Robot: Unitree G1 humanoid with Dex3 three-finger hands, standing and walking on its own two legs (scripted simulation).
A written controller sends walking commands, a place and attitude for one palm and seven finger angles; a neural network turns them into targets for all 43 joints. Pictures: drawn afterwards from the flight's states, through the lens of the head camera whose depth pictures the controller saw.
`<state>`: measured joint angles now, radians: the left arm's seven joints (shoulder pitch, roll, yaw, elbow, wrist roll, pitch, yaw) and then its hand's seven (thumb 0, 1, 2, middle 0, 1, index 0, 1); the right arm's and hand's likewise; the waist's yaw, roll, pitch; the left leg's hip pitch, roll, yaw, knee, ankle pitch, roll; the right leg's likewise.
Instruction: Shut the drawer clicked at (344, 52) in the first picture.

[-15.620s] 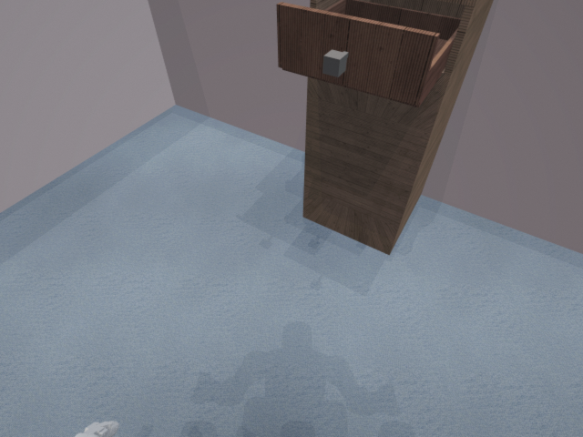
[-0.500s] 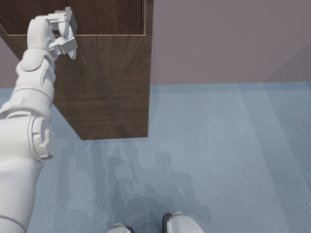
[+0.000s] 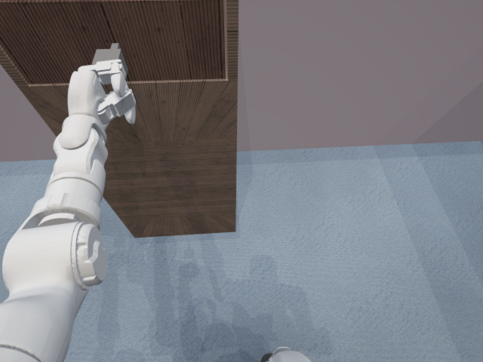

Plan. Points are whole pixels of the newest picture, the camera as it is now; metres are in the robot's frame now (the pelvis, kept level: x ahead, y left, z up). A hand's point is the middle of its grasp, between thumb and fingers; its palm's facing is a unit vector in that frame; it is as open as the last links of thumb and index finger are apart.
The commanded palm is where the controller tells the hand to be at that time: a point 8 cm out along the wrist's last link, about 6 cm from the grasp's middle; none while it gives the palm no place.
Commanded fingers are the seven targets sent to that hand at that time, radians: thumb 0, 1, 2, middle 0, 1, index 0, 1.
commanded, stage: pull the fist back off the drawer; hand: left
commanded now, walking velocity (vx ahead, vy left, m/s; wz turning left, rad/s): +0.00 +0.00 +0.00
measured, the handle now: (112, 59) +0.60 +0.18 +0.14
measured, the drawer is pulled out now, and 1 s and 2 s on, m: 0.00 0.00 0.00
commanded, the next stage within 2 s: draw the hand back to the body in 0.06 s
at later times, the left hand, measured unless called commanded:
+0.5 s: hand (91, 144) +0.41 +0.18 +0.15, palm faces +0.02 -1.00 -0.02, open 3.3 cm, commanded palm +0.37 +0.22 +0.16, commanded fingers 0.00 0.90 0.90 -1.40 -1.60 -1.40 -1.60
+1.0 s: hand (26, 237) +0.27 +0.21 +0.17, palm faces +0.32 -0.90 -0.28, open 3.3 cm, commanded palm +0.22 +0.25 +0.18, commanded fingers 0.00 0.90 0.90 -1.40 -1.60 -1.40 -1.60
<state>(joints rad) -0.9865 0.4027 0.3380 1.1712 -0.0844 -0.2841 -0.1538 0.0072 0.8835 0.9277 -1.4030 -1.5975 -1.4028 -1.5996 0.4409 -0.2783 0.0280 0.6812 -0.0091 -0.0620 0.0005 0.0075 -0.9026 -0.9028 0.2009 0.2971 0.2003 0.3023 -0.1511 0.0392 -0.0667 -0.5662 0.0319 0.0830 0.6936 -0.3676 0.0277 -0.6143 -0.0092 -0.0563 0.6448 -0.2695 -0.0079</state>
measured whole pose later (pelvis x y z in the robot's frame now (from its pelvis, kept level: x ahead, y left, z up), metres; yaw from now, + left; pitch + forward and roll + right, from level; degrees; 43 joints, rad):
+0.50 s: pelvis +0.02 -0.01 +0.02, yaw +1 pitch +5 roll -1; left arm -0.42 0.29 0.27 0.51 -0.21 -0.09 -0.22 0.02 0.90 0.90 -1.40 -1.60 -1.40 -1.60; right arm 0.29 -0.28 0.01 0.62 0.05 -0.04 -0.03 0.01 -0.90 -0.90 0.20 0.30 0.20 0.30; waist -0.03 0.06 -0.06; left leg -0.28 0.03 0.07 0.53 -0.34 0.01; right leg -0.34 0.00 -0.07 0.52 -0.27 -0.02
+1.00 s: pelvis +0.00 -0.01 +0.03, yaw +2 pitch -4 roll +0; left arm 0.10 0.28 0.16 -0.11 -0.05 -0.09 0.08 0.02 0.90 0.90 -1.41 -1.60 -1.41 -1.60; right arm 0.17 -0.23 0.04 0.64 0.01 -0.07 -0.06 0.01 -0.90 -0.90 0.20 0.30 0.20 0.30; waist 0.05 0.08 0.04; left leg -0.05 0.01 0.06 0.38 -0.25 0.01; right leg -0.11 -0.01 -0.08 0.38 -0.20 -0.01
